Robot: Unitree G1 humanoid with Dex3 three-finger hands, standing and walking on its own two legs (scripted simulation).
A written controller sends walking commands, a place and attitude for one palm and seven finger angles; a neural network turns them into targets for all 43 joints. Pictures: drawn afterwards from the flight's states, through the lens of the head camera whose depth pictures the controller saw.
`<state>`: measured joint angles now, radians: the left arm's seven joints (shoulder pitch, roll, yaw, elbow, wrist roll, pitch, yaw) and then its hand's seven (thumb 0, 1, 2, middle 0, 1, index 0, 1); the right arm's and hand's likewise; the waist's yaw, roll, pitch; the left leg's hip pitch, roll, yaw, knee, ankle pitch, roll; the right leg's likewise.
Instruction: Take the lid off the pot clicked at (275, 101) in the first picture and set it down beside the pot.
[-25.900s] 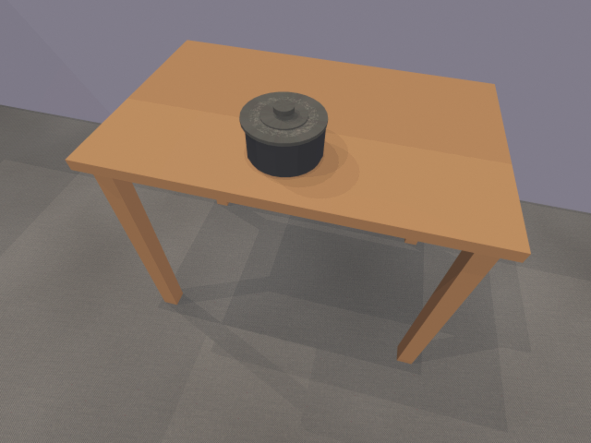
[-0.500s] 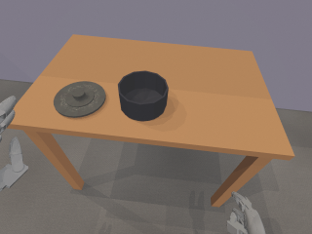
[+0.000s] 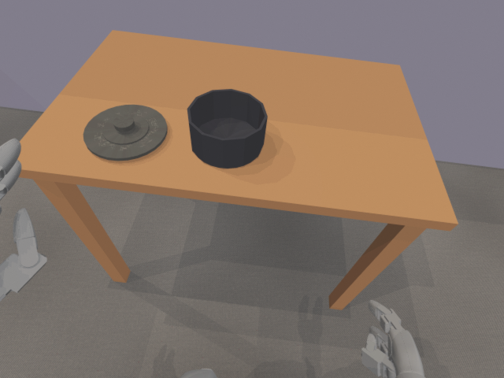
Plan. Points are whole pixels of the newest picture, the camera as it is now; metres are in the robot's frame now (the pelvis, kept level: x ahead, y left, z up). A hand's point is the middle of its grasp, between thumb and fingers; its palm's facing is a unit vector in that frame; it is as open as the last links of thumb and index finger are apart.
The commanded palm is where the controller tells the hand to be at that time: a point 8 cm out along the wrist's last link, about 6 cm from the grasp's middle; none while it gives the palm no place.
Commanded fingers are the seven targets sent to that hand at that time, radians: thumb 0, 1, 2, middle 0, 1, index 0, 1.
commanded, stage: step back with the hand held close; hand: left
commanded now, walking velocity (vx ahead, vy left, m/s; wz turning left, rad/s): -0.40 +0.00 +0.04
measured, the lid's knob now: (124, 123) +0.61 +0.33 -0.01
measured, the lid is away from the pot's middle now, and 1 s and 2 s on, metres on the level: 0.24 0.24 0.24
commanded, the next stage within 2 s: stop stepping back and stand still in 0.40 s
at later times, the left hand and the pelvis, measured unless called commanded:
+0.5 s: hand out of the picture +0.10 +0.23 +0.18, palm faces +0.37 -0.81 -0.45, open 7.4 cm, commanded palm +0.02 +0.27 +0.19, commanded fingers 0.00 0.90 0.90 -0.20 -0.30 -0.20 -0.30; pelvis -0.09 -0.01 -0.01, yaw +2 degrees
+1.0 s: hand out of the picture +0.01 +0.26 +0.17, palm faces +0.40 -0.84 -0.35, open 7.4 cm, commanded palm -0.05 +0.30 +0.19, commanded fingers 0.00 0.90 0.90 -0.20 -0.30 -0.20 -0.30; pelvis -0.17 +0.01 +0.01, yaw +3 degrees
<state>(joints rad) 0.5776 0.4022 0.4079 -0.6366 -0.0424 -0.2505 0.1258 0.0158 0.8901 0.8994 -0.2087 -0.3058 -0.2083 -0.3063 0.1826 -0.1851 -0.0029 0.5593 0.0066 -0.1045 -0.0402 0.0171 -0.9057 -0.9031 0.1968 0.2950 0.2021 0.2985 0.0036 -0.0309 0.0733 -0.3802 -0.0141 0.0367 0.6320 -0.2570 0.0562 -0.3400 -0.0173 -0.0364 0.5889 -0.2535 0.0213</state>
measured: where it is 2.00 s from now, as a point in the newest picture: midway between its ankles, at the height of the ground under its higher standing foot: outside the picture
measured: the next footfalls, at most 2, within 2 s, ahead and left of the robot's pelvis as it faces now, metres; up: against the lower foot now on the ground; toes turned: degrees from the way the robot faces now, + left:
left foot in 0.30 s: +0.01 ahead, +0.12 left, +0.00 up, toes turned +2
right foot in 0.44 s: +0.00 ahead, -0.13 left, +0.00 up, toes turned +2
